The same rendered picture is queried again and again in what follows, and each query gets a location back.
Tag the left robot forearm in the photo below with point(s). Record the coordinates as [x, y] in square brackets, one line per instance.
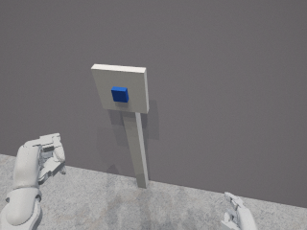
[23, 211]

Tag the panel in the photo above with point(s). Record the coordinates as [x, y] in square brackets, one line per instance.
[135, 80]

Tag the robot right hand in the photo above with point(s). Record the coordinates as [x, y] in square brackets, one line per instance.
[242, 219]

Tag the robot left hand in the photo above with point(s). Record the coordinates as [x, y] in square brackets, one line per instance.
[29, 160]

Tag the button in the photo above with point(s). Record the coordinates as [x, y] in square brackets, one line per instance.
[120, 94]

